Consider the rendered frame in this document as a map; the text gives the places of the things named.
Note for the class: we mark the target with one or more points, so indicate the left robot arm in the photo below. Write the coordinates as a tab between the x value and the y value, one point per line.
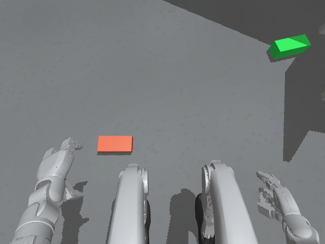
37	224

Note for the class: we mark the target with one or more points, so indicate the right robot arm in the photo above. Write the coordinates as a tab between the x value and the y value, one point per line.
298	230

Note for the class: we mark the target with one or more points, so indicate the right robot hand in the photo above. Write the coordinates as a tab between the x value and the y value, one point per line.
281	202

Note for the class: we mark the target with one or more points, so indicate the left robot hand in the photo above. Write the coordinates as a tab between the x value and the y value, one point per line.
57	163

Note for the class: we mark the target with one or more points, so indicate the right robot foot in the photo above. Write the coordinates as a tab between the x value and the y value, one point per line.
199	219

